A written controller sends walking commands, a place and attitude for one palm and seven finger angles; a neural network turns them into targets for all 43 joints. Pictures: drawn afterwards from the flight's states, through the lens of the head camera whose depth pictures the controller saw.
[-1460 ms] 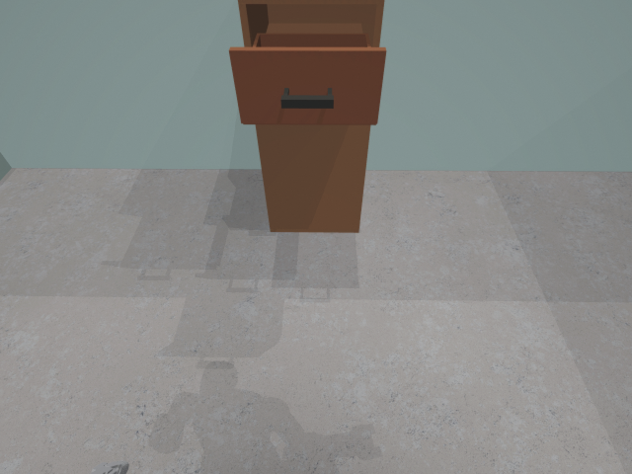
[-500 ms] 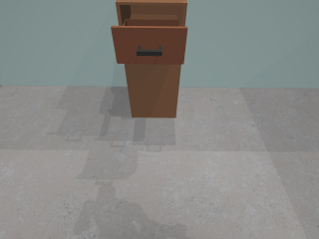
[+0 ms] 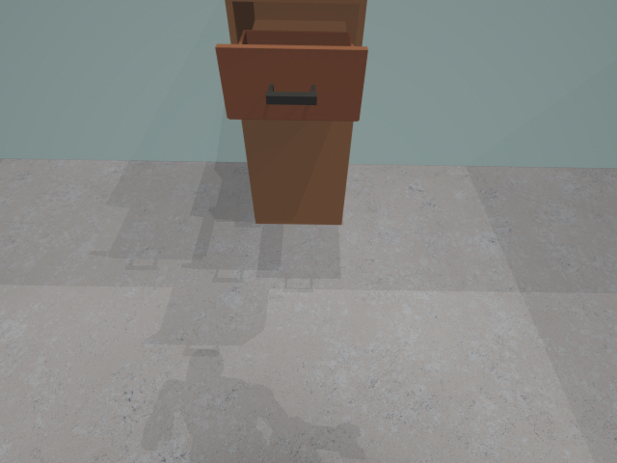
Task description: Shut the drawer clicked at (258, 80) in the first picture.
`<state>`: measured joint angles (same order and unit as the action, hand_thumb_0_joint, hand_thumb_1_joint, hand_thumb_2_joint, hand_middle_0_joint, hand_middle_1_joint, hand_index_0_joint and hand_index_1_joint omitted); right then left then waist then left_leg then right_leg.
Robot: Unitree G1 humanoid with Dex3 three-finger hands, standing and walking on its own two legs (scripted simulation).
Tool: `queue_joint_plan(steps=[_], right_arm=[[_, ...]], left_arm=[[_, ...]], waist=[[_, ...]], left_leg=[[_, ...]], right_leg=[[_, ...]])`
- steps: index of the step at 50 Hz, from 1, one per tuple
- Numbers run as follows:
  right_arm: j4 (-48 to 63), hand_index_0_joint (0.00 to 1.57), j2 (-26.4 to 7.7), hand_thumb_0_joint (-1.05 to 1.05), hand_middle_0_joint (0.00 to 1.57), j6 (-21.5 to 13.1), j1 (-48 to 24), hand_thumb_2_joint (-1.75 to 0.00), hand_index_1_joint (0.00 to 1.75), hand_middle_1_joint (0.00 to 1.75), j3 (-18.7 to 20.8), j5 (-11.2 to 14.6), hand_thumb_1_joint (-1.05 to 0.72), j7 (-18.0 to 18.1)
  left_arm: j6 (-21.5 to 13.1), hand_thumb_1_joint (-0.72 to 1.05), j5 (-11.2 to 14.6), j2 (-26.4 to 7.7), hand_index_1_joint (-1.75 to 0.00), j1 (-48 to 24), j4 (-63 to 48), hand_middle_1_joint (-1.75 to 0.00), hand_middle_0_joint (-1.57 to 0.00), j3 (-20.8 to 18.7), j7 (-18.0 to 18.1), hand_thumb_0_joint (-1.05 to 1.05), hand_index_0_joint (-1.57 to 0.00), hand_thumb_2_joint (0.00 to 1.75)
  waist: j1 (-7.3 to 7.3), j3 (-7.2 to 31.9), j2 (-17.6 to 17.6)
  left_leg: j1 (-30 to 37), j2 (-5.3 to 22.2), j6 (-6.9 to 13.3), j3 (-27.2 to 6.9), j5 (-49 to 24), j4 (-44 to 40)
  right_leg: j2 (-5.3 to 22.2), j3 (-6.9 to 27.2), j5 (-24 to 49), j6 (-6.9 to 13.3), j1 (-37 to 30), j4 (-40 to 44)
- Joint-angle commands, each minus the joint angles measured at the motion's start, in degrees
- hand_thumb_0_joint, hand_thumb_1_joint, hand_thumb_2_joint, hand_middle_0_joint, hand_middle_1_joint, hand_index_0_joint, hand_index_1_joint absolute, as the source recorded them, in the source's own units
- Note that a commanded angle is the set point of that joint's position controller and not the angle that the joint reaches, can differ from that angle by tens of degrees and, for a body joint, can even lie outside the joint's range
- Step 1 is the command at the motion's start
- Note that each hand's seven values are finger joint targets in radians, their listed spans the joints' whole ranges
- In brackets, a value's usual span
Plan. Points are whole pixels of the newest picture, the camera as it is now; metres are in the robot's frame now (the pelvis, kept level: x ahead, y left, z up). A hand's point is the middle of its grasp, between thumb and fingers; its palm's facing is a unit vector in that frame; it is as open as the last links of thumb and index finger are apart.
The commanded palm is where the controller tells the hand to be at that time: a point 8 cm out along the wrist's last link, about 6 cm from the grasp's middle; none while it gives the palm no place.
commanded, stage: walk to a spot facing it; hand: left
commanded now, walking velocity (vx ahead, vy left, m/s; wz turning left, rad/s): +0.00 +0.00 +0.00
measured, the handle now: (292, 93) +0.88 +0.09 +0.04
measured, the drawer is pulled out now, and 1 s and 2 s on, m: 0.30 0.30 0.30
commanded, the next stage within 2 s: none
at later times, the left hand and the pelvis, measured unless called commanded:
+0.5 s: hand out of the picture +0.12 +0.16 -0.19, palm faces -0.17 -0.96 -0.21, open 7.4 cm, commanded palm none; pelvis +0.07 -0.03 -0.03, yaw -12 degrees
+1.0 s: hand (228, 372) +0.31 +0.17 -0.21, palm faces -0.29 -0.94 -0.17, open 7.4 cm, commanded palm none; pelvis +0.26 -0.02 -0.03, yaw -26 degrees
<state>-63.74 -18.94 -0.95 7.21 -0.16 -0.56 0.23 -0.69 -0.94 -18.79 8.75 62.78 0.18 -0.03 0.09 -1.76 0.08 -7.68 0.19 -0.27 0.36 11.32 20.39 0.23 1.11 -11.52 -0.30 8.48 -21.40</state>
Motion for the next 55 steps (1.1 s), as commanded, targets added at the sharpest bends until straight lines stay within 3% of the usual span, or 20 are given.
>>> queue_joint_plan(steps=[1, 12, 15, 17, 20, 23, 24, 25, 26, 28, 31, 34, 43, 46, 47, 48, 49, 50, 52, 55], right_arm=[[3.34, 0.2, -11.51, 0.0, 0.2, -1.28, -2.29, -0.9, 0.3, 0.3, 2.15, 0.03, -0.9, 0.62], [4.25, 0.2, -6.07, 0.0, 0.2, 0.15, 4.63, -0.9, 0.3, 0.3, 2.7, -0.8, -0.9, 0.35], [5.0, 0.2, -8.12, 0.0, 0.2, -0.73, 8.82, -0.9, 0.3, 0.3, 4.14, -0.69, -0.9, 0.74], [4.84, 0.2, -8.61, 0.0, 0.2, -1.89, 12.76, -0.9, 0.3, 0.3, 5.15, -0.53, -0.9, 1.02], [5.18, 0.2, -6.29, 0.0, 0.2, -2.65, 11.22, -0.9, 0.3, 0.3, 5.12, -1.07, -0.9, 1.19], [6.49, 0.2, -5.8, 0.0, 0.2, -2.54, 6.52, -0.9, 0.3, 0.3, 5.0, -1.02, -0.9, 0.92], [7.21, 0.2, -4.4, 0.0, 0.2, -2.66, 5.94, -0.9, 0.3, 0.3, 4.6, -0.32, -0.9, 0.4], [9.94, 0.2, 0.58, 0.0, 0.2, -2.86, 4.85, -0.9, 0.3, 0.3, 3.48, 0.19, -0.9, -0.31], [11.9, 0.2, 0.11, 0.0, 0.2, -3.13, 1.81, -0.9, 0.3, 0.3, 3.57, -0.09, -0.9, -0.2], [11.62, 0.2, 0.69, 0.0, 0.2, -3.23, -1.62, -0.9, 0.3, 0.3, 3.86, -0.11, -0.9, -0.3], [10.14, 0.2, 2.18, 0.0, 0.2, -1.81, 2.04, -0.9, 0.3, 0.3, 4.05, -0.9, -0.9, -0.42], [10.29, 0.2, 3.72, 0.0, 0.2, -0.87, 3.87, -0.9, 0.3, 0.3, 4.3, -0.75, -0.9, -0.94], [15.72, 0.2, 4.82, 0.0, 0.2, -2.49, -4.21, -0.9, 0.3, 0.3, 4.11, -0.16, -0.9, -1.19], [12.32, 0.2, 1.79, 0.0, 0.2, -3.27, 7.37, -0.9, 0.3, 0.3, 4.84, -0.3, -0.9, 0.32], [10.39, 0.2, -3.99, 0.0, 0.2, -3.47, 15.66, -0.9, 0.3, 0.3, 6.01, -0.86, -0.9, 1.12], [9.73, 0.2, -9.11, 0.0, 0.2, -3.43, 21.05, -0.9, 0.3, 0.3, 6.8, -1.14, -0.9, 1.29], [10.37, 0.2, -7.6, 0.0, 0.2, -2.44, 19.09, -0.9, 0.3, 0.3, 5.9, -0.78, -0.9, 1.21], [11.84, 0.2, -3.92, 0.0, 0.2, -2.41, 13.82, -0.9, 0.3, 0.3, 5.19, -0.83, -0.9, 1.01], [13.14, 0.2, 0.78, 0.0, 0.2, -2.92, 6.52, -0.9, 0.3, 0.3, 3.51, -0.55, -0.9, 1.32], [12.2, 0.2, 2.53, 0.0, 0.2, -3.03, 7.05, -0.9, 0.3, 0.3, 3.17, -0.53, -0.9, 1.7]], left_arm=[[-1.23, 0.9, 0.26, -11.78, -0.3, -1.99, -3.6, -0.3, -0.2, -2.19, 0.74, 0.0, -0.2, 0.9], [1.28, 0.9, -0.34, -6.37, -0.3, 4.8, -5.24, -0.3, -0.2, -2.94, -0.68, 0.0, -0.2, 0.9], [0.63, 0.9, -0.19, -3.34, -0.3, 4.16, -7.95, -0.3, -0.2, -3.37, -1.27, 0.0, -0.2, 0.9], [0.04, 0.9, -0.21, -1.79, -0.3, -1.52, -11.07, -0.3, -0.2, -3.7, -1.6, 0.0, -0.2, 0.9], [-0.42, 0.9, -0.13, 0.8, -0.3, -0.84, -11.67, -0.3, -0.2, -4.08, -2.2, 0.0, -0.2, 0.9], [-0.61, 0.9, -0.33, 1.98, -0.3, 12.07, -7.49, -0.3, -0.2, -4.61, -2.81, 0.0, -0.2, 0.9], [-1.17, 0.9, -0.56, -1.41, -0.3, 21.58, -4.46, -0.3, -0.2, -5.55, -2.27, 0.0, -0.2, 0.9], [-2.17, 0.9, -0.72, -8.38, -0.3, 28.3, -3.08, -0.3, -0.2, -7.23, -0.97, 0.0, -0.2, 0.9], [-2.2, 0.9, 0.45, -9.43, -0.3, 29.0, -3.15, -0.3, -0.2, -7.2, -0.12, 0.0, -0.2, 0.9], [-2.31, 0.9, 0.37, -6.17, -0.3, 21.96, -5.26, -0.3, -0.2, -6.75, 0.43, 0.0, -0.2, 0.9], [-2.81, 0.9, -0.45, -1.73, -0.3, 14.27, -7.33, -0.3, -0.2, -5.2, 0.69, 0.0, -0.2, 0.9], [-3.33, 0.9, -0.59, -1.89, -0.3, 13.86, -6.94, -0.3, -0.2, -5.3, 0.57, 0.0, -0.2, 0.9], [-2.87, 0.9, -0.86, -2.16, -0.3, 15.0, -6.95, -0.3, -0.2, -5.94, 0.83, 0.0, -0.2, 0.9], [-2.25, 0.9, -0.3, -1.71, -0.3, 12.6, -7.96, -0.3, -0.2, -6.47, 0.81, 0.0, -0.2, 0.9], [-1.86, 0.9, 0.21, 1.03, -0.3, 13.72, -8.5, -0.3, -0.2, -6.31, 0.47, 0.0, -0.2, 0.9], [-1.89, 0.9, 0.72, 4.02, -0.3, 14.81, -9.67, -0.3, -0.2, -5.69, -0.11, 0.0, -0.2, 0.9], [-1.75, 0.9, 0.07, 2.64, -0.3, 13.16, -10.14, -0.3, -0.2, -5.93, 0.1, 0.0, -0.2, 0.9], [-1.47, 0.9, -0.19, 2.23, -0.3, 12.0, -10.17, -0.3, -0.2, -6.18, -0.12, 0.0, -0.2, 0.9], [-0.39, 0.9, -0.71, 3.02, -0.3, 10.53, -9.58, -0.3, -0.2, -6.24, -1.25, 0.0, -0.2, 0.9], [1.9, 0.9, -0.64, 4.78, -0.3, 11.87, -9.21, -0.3, -0.2, -5.9, -1.67, 0.0, -0.2, 0.9]], waist=[[-0.03, 4.13, -0.61], [0.06, -4.62, -1.46], [-1.74, -6.08, 6.65], [-4.04, -6.43, 10.72], [-1.82, -5.73, 7.28], [4.96, 0.63, 3.24], [9.08, 4.67, -5.18], [10.66, 4.83, -23.65], [9.69, 5.78, -19.88], [7.4, -0.44, -5.92], [1.84, -3.96, -2.19], [0.22, -2.88, -4.08], [2.91, -2.12, -9.2], [-2.32, 2.78, -5.28], [-5.13, 8.79, 5.58], [-5.53, 13.05, 20.45], [-5.0, 10.57, 13.03], [-2.67, 5.38, 7.08], [0.27, -0.35, 8.99], [1.76, 1.23, 9.32]], left_leg=[[1.18, 6.95, 1.64, -5.83, -9.04, -3.07], [-3.33, 7.05, 1.84, -2.51, 20.2, 1.45], [2.98, 14.65, 6.01, -10.63, 22.74, -4.29], [10.06, 23.59, 11.74, -15.89, 10.68, -8.74], [9.03, 23.44, 10.21, -5.87, -5.75, -4.45], [-2.74, 16.31, 4.53, 6.58, -7.56, 11.36], [-10.81, 12.15, 2.15, 11.29, -6.04, 25.98], [-28.47, 4.07, -1.55, 12.7, 18.94, 44.99], [-33.56, 3.4, -0.86, 4.74, 21.92, 53.2], [-35.29, 8.07, -0.7, 1.47, 13.17, 55.45], [-28.67, 9.18, -2.16, 0.98, 7.84, 49.61], [-26.68, 8.2, -3.14, 2.39, 3.08, 43.38], [-20.04, 4.26, -2.63, 4.34, 2.75, 20.23], [1.28, 2.82, -1.43, 4.9, -1.62, 6.88], [15.03, 12.96, 0.9, -5.51, -2.64, 5.03], [19.73, 30.18, 7.14, -24.99, -11.17, -0.21], [13.22, 32.15, 10.77, -25.81, -10.65, -2.38], [5.46, 29.15, 10.5, -18.5, -6.71, -3.88], [-4.19, 24.38, 8.08, -8.87, -9.75, -4.72], [-6.24, 19.6, 6.61, 2.75, -21.59, -3.47]], right_leg=[[6.38, 5.33, 8.81, 1.75, -0.68, 3.06], [3.11, 10.67, -19.17, 3.92, 11.25, 0.4], [-2.08, 4.29, -14.9, 2.83, 21.54, -13.65], [0.5, -0.72, -17.71, 0.93, 30.91, -28.01], [5.34, -1.09, -17.35, 0.79, 27.66, -26.92], [0.24, -8.34, -4.97, 1.77, 2.53, -12.78], [0.88, -5.49, -3.2, 3.15, -10.13, -7.43], [17.72, 23.5, -6.89, 9.44, -16.71, 3.17], [22.03, 35.99, -2.46, 13.16, -17.26, 8.2], [20.13, 29.64, -3.21, 14.69, -9.25, 6.86], [16.78, 19.76, -0.9, 12.99, 4.05, 8.81], [12.98, 13.22, 1.51, 11.61, 5.99, 9.59], [10.89, 13.04, 13.3, 9.76, 0.48, 4.01], [5.97, 10.77, 16.85, 6.53, 6.43, -9.08], [0.64, 6.46, 4.16, 3.88, 14.8, -23.45], [-5.07, -1.2, -24.57, 0.41, 25.6, -42.8], [-1.11, 2.54, -23.98, 0.84, 26.63, -51.05], [1.3, 1.41, -20.08, 0.52, 26.94, -53.46], [3.98, -0.06, -13.07, -0.53, 25.91, -54.31], [4.1, -1.71, -7.25, -1.74, 22.21, -51.54]])
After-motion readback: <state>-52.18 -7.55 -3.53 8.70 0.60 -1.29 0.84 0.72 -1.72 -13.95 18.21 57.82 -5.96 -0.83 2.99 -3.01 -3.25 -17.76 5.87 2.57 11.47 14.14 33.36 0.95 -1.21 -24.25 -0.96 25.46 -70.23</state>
